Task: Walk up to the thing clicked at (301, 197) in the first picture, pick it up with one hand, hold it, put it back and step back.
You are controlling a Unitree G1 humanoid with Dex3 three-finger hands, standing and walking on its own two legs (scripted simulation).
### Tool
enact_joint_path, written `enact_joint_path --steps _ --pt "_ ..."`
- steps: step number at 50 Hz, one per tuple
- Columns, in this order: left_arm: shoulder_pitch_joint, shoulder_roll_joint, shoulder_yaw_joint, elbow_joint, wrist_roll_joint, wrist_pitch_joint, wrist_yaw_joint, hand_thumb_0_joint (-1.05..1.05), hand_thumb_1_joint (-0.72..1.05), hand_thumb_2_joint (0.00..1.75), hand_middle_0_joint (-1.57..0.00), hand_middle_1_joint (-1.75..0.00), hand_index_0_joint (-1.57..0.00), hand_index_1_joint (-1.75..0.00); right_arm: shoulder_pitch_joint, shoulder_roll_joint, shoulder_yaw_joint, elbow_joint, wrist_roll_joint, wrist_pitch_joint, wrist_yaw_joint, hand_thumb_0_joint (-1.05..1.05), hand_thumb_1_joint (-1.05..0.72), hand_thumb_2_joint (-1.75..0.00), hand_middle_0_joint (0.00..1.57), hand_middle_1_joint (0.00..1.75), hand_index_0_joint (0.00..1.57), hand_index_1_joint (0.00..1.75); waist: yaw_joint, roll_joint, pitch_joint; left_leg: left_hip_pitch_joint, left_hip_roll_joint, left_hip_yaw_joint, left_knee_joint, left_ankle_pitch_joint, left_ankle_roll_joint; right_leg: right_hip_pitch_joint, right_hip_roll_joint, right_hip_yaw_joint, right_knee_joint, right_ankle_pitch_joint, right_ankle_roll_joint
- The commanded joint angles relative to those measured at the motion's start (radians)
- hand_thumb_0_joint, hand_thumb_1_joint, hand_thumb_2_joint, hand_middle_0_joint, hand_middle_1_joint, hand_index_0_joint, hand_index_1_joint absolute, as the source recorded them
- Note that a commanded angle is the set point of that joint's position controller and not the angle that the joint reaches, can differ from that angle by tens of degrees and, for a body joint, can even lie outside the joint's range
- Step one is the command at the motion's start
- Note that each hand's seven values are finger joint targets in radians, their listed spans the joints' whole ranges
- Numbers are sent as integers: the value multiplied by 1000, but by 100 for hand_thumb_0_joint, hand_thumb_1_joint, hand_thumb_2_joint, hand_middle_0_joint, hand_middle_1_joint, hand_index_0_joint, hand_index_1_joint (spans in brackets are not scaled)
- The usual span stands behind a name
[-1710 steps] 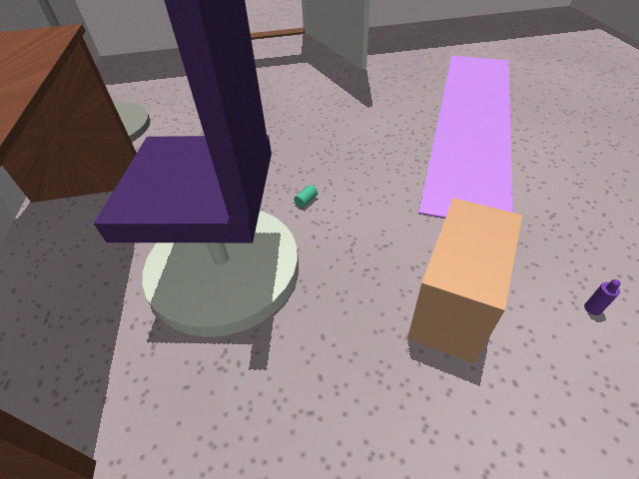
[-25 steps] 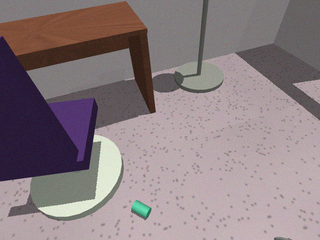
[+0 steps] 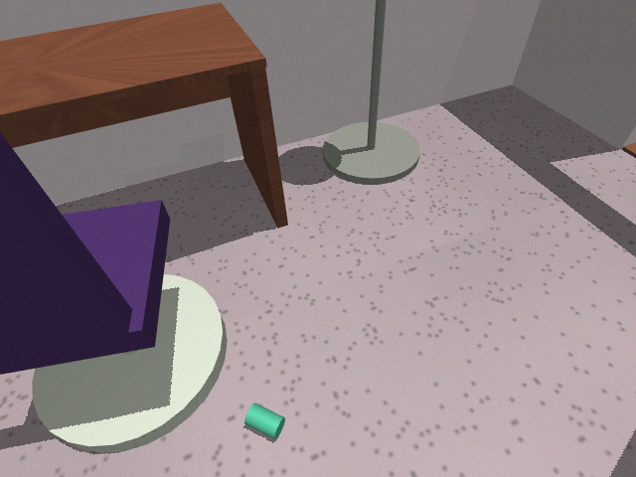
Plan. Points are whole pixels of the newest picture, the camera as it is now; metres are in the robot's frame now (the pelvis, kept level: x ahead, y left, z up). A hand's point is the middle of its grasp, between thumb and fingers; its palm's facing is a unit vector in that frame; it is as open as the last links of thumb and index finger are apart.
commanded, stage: walk up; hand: left
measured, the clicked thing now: (265, 420) +0.44 +0.23 -0.75
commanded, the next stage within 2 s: stand in 0.34 s
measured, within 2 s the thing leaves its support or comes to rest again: neither
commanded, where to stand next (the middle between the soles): +0.03 +0.02 m, yaw -1 degrees
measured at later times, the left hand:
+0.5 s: hand out of the picture +0.08 +0.25 -0.15, palm faces -0.02 -0.94 -0.35, open 7.4 cm
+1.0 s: hand out of the picture +0.08 +0.24 -0.16, palm faces -0.04 -0.94 -0.35, open 7.4 cm
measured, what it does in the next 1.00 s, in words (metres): stands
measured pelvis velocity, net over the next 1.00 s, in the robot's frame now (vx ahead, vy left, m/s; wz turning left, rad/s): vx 0.01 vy -0.01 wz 0.00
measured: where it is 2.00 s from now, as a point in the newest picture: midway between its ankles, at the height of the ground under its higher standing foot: outside the picture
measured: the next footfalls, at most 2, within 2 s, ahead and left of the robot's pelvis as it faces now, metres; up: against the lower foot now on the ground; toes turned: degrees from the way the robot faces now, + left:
none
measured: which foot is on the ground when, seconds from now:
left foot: down 0.00-1.00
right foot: down 0.00-1.00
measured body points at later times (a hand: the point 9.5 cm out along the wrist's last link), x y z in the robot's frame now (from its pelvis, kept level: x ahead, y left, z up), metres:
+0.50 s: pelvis +0.00 +0.00 +0.00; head +0.01 -0.01 +0.45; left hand +0.09 +0.30 -0.13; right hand +0.08 -0.30 -0.13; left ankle +0.01 +0.14 -0.75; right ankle +0.01 -0.13 -0.75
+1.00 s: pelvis +0.01 -0.01 +0.00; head +0.02 -0.02 +0.45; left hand +0.08 +0.29 -0.13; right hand +0.07 -0.31 -0.14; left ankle +0.01 +0.14 -0.75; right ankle +0.01 -0.13 -0.75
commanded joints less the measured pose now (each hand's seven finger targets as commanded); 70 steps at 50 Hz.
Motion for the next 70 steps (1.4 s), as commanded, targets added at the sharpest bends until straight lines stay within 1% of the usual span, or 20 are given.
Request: enact_joint_path --steps 1,13,16,17,18,23,26,28,31,33,36,37,38,39,44,50,53,64,66,70 --pt "-38 219 40 -54 1 -22 11 0 90 90 -20 -30 -20 -30 -59 -206 -39 -66 -2 -21 -13 0 -90 -90 20 30 20 30 19 8 -84 -17 84 -77 -63 100 43 40 -91 86 -55 87 -29" --pt "-46 215 42 -59 3 -21 10 0 90 90 -20 -30 -20 -30 -42 -210 -44 -69 -3 -19 -14 0 -90 -90 20 30 20 30 11 -6 -79 -1 84 -73 -61 90 43 24 -90 92 -56 78 -33" --pt "-35 213 42 -61 3 -21 10 0 90 90 -20 -30 -20 -30 -50 -210 -43 -74 -3 -19 -13 0 -90 -90 20 30 20 30 17 -1 -82 0 85 -75 -65 85 46 26 -91 92 -56 80 -30" --pt "-38 229 37 -65 2 -19 13 0 90 90 -20 -30 -20 -30 -70 -200 -42 -83 -5 -21 -15 0 -90 -90 20 30 20 30 10 -26 -77 14 110 -86 -78 159 35 13 -97 85 -47 113 -34" --pt "-39 221 37 -65 -3 -19 13 0 90 90 -20 -30 -20 -30 -67 -205 -42 -81 -4 -23 -15 0 -90 -90 20 30 20 30 12 -18 -81 21 109 -84 -75 174 30 15 -97 90 -50 118 -34" --pt "-22 221 33 -67 -1 -22 14 0 90 90 -20 -30 -20 -30 -69 -204 -43 -78 -3 -22 -15 0 -90 -90 20 30 20 30 10 5 -106 40 109 -74 -71 188 29 37 -103 90 -53 156 -33" --pt "-21 227 33 -67 0 -19 13 0 90 90 -20 -30 -20 -30 -73 -203 -40 -79 -2 -21 -14 0 -90 -90 20 30 20 30 9 20 -90 28 103 -69 -78 125 26 24 -101 95 -65 105 -32" --pt "-22 228 33 -65 0 -20 13 0 90 90 -20 -30 -20 -30 -69 -197 -39 -77 -2 -20 -13 0 -90 -90 20 30 20 30 9 4 -84 21 103 -72 -86 118 26 20 -102 95 -67 92 -35" --pt "-13 227 30 -66 3 -20 11 0 90 90 -20 -30 -20 -30 -67 -203 -39 -78 -2 -18 -11 0 -90 -90 20 30 20 30 8 8 -66 12 100 -69 -82 50 29 -2 -97 104 -89 12 -31" --pt "-17 228 31 -70 2 -19 10 0 90 90 -20 -30 -20 -30 -62 -203 -39 -78 -5 -20 -12 0 -90 -90 20 30 20 30 6 10 -78 14 103 -71 -85 63 29 6 -105 109 -80 41 -38" --pt "-13 228 29 -70 1 -21 10 0 90 90 -20 -30 -20 -30 -60 -203 -39 -80 -5 -20 -10 0 -90 -90 20 30 20 30 10 8 -71 6 103 -72 -80 59 31 8 -101 107 -85 26 -34" --pt "-16 233 31 -73 3 -22 11 0 90 90 -20 -30 -20 -30 -64 -203 -42 -83 -6 -21 -11 0 -90 -90 20 30 20 30 9 2 -92 23 106 -72 -73 92 32 15 -106 107 -76 70 -37" --pt "-15 230 30 -73 3 -21 12 0 90 90 -20 -30 -20 -30 -65 -201 -41 -82 -4 -20 -11 0 -90 -90 20 30 20 30 10 1 -82 15 105 -75 -75 101 30 12 -102 103 -77 74 -36" --pt "-11 229 30 -71 0 -22 10 0 90 90 -20 -30 -20 -30 -53 -202 -38 -79 -5 -19 -11 0 -90 -90 20 30 20 30 9 4 -71 1 99 -70 -77 67 31 12 -103 109 -86 51 -34" --pt "-3 234 30 -74 2 -18 9 0 90 90 -20 -30 -20 -30 -50 -200 -39 -78 -4 -19 -9 0 -90 -90 20 30 20 30 14 -7 -58 -8 97 -74 -78 39 28 -2 -98 110 -94 -25 -37" --pt "-5 233 30 -81 0 -22 11 0 90 90 -20 -30 -20 -30 -45 -203 -39 -81 -6 -21 -12 0 -90 -90 20 30 20 30 13 -1 -96 20 106 -73 -66 115 28 22 -103 108 -71 92 -40" --pt "-4 229 30 -80 0 -22 12 0 90 90 -20 -30 -20 -30 -40 -208 -40 -82 -6 -22 -14 0 -90 -90 20 30 20 30 12 6 -122 31 112 -66 -57 182 29 58 -106 97 -49 189 -42" --pt "-6 232 30 -77 1 -17 11 0 90 90 -20 -30 -20 -30 -40 -205 -34 -82 -5 -20 -16 0 -90 -90 20 30 20 30 15 1 -67 16 108 -67 -84 118 22 14 -96 98 -67 93 -38" --pt "-7 228 29 -82 2 -19 12 0 90 90 -20 -30 -20 -30 -39 -211 -37 -85 -7 -21 -16 0 -90 -90 20 30 20 30 13 12 -92 26 113 -64 -74 142 28 35 -101 99 -61 136 -39" --pt "-6 229 29 -81 0 -23 11 0 90 90 -20 -30 -20 -30 -37 -204 -34 -84 -4 -22 -16 0 -90 -90 20 30 20 30 14 8 -98 32 111 -62 -72 165 25 48 -103 99 -61 174 -39"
